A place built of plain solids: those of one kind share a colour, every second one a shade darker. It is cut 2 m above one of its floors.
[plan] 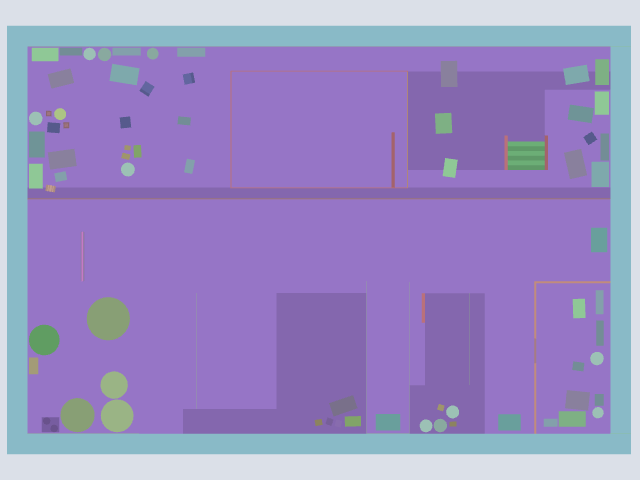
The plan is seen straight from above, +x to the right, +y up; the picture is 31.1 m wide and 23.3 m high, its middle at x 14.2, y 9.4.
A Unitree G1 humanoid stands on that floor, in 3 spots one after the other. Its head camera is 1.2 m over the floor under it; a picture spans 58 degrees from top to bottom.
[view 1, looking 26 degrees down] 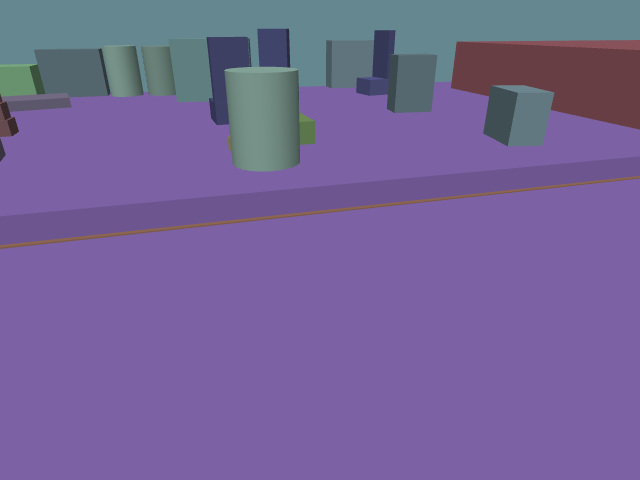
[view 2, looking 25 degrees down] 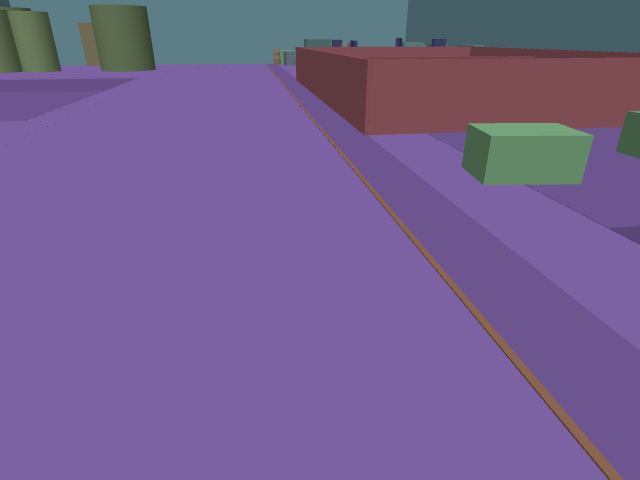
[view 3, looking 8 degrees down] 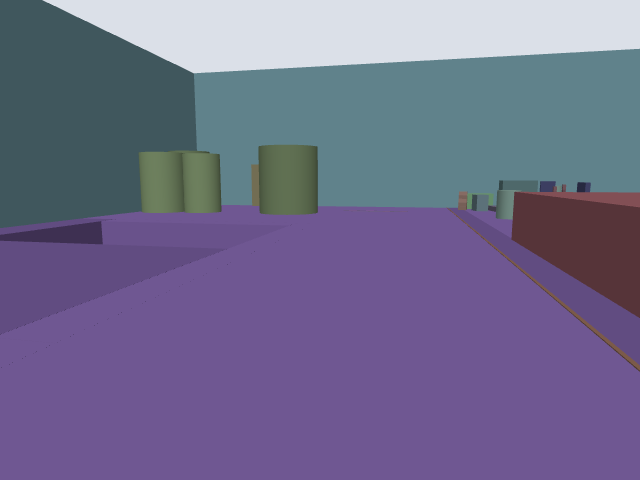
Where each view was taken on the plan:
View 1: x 4.22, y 8.60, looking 74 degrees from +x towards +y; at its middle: floor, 2.74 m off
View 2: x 24.21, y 10.39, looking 171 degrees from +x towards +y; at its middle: floor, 2.84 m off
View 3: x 19.04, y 9.95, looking -168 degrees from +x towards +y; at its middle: floor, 8.62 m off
